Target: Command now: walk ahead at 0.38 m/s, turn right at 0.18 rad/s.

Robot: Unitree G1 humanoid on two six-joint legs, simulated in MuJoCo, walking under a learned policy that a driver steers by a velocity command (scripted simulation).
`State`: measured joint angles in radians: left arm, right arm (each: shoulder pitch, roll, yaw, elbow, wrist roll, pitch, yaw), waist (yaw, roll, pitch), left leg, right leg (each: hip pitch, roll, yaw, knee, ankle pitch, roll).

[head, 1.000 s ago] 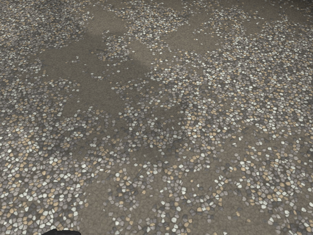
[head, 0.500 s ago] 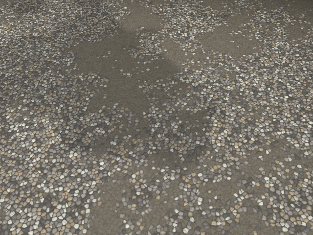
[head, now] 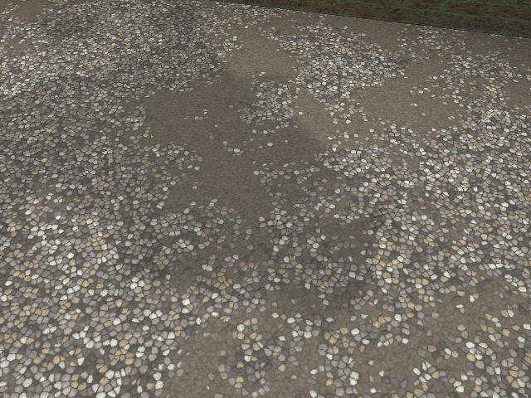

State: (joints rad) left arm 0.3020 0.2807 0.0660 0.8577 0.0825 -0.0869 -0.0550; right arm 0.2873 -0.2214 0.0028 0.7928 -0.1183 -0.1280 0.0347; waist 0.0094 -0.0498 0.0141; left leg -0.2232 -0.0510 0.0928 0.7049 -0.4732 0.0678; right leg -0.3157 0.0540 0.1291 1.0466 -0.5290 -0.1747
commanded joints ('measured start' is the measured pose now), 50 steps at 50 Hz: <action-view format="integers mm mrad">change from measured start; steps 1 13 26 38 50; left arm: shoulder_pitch -237 -376 -240 -8 -172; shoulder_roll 52 -72 58 21 14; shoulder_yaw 1 -40 6 21 31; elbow -157 -208 -135 -135 -217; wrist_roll -9 -126 -89 -113 -94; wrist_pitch -38 50 43 59 64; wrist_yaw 9 -30 52 89 55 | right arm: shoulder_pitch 224 223 23 -154 -27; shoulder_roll -114 -60 -102 -112 -124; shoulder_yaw -25 -28 -78 -106 -126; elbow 66 156 -70 -180 -90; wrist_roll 8 159 94 141 111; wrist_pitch -10 31 59 8 17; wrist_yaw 4 -99 -109 -50 -54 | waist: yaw -121 -119 -103 -35 -28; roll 20 70 130 -65 150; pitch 143 92 -26 -82 -33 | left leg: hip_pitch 377 -132 -620 -34 90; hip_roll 425 196 192 57 310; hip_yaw -575 -11 -225 -169 -218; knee -377 116 630 -209 -518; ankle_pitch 30 163 240 270 436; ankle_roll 275 34 -151 -72 93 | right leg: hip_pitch -743 -177 -84 -84 -512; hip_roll -29 -38 -266 -84 -109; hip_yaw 147 -124 421 354 -10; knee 254 -555 -784 -537 14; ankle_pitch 153 1106 191 73 395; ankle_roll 25 143 -180 -42 164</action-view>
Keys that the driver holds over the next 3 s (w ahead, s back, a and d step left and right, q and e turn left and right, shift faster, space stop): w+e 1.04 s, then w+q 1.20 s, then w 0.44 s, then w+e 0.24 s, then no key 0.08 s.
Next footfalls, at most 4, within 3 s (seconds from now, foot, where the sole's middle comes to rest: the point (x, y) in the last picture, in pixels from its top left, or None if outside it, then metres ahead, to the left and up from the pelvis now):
0.36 right None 0.33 -0.10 -0.92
0.78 left None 0.55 0.06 -0.92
1.26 right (388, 393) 0.60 -0.32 -0.92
1.76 left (339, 276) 0.98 -0.21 -0.92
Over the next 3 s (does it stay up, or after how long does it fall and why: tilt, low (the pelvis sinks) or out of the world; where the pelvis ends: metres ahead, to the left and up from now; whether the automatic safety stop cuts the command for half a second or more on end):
stays up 1.43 -0.27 -0.14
